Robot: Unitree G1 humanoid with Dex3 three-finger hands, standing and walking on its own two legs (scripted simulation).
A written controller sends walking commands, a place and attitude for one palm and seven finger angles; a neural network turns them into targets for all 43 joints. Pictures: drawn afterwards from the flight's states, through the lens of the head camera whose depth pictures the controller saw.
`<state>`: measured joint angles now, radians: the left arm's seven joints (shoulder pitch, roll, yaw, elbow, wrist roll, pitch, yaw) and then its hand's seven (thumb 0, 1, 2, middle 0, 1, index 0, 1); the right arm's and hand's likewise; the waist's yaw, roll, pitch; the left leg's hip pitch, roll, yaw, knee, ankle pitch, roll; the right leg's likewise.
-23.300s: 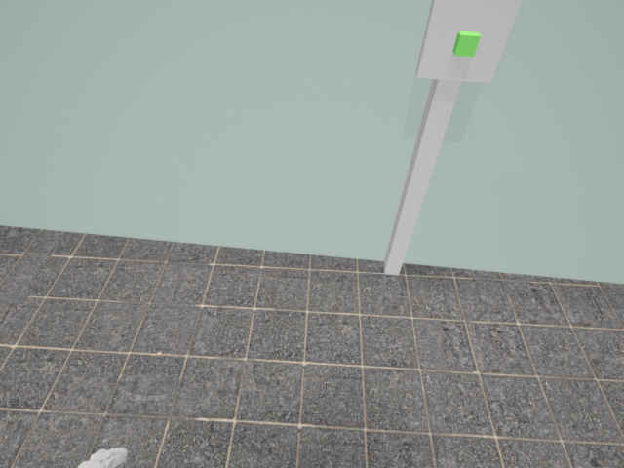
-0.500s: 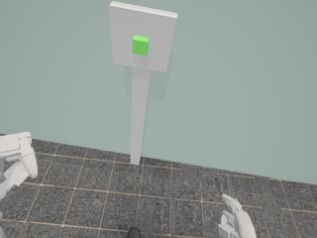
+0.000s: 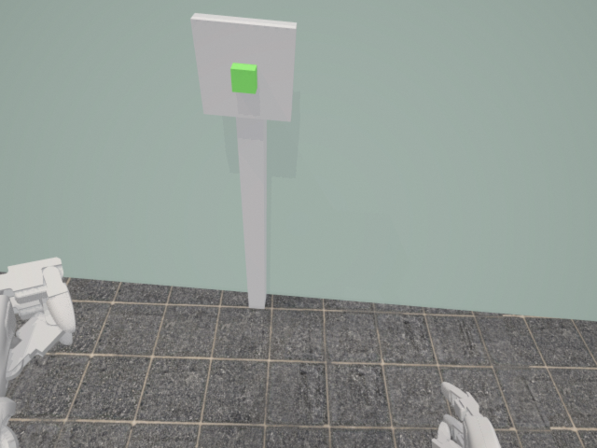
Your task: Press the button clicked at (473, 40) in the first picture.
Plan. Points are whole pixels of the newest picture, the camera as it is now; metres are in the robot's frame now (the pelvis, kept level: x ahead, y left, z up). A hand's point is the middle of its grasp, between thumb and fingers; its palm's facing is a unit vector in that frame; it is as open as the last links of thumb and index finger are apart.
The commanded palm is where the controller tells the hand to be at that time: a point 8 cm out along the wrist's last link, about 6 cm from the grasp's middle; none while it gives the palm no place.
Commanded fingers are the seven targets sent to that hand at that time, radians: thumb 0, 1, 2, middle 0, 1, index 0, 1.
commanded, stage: stop stepping back and stand still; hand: left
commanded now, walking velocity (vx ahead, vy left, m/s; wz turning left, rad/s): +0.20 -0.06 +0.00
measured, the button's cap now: (244, 77) +0.70 +0.13 +0.16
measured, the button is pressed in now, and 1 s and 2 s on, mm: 0 0 0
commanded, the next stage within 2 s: let the arm hang, fingers relaxed in 0.52 s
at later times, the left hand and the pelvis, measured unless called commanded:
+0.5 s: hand (28, 334) +0.18 +0.24 +0.18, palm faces +0.41 -0.80 -0.45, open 3.1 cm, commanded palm +0.10 +0.29 +0.18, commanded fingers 0.00 0.90 0.90 -1.30 -1.50 -1.30 -1.50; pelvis -0.01 +0.00 +0.00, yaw +4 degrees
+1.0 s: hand out of the picture -0.04 +0.22 -0.18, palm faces +0.14 -0.97 -0.20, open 3.7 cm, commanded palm none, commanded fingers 0.00 0.90 0.90 -0.57 -0.70 -0.57 -0.70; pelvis -0.03 +0.02 +0.00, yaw +7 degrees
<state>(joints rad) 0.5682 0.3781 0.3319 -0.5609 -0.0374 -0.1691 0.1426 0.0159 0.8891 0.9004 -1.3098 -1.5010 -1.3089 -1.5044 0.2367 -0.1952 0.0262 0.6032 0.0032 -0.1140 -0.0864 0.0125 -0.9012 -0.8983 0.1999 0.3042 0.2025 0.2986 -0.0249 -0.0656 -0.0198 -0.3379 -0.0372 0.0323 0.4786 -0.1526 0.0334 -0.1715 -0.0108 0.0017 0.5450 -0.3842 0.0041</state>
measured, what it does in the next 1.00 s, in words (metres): stands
